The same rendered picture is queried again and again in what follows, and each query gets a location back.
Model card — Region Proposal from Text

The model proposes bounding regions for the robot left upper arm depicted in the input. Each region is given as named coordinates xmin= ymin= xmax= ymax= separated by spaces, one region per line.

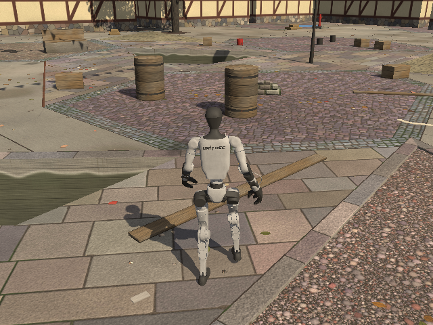
xmin=183 ymin=136 xmax=201 ymax=172

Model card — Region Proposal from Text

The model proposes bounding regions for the right robot forearm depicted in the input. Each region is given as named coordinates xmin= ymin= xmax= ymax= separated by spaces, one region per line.
xmin=243 ymin=163 xmax=260 ymax=191

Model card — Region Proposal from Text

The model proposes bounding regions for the left robot hand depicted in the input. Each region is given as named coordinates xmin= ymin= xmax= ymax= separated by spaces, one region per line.
xmin=182 ymin=176 xmax=197 ymax=188

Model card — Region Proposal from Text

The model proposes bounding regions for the left robot forearm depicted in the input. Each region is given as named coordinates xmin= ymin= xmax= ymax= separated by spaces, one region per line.
xmin=181 ymin=162 xmax=191 ymax=181

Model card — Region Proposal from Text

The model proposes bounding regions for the robot right upper arm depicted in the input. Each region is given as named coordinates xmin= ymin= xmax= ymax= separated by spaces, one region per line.
xmin=229 ymin=136 xmax=249 ymax=174

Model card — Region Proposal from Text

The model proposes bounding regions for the robot left shin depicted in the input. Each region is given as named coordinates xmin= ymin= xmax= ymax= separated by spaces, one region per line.
xmin=198 ymin=229 xmax=209 ymax=276

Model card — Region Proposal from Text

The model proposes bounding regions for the right robot hand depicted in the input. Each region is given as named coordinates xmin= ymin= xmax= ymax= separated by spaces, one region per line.
xmin=248 ymin=187 xmax=263 ymax=204

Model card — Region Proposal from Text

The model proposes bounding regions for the robot head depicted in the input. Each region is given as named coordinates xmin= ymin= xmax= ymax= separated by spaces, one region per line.
xmin=203 ymin=107 xmax=226 ymax=139

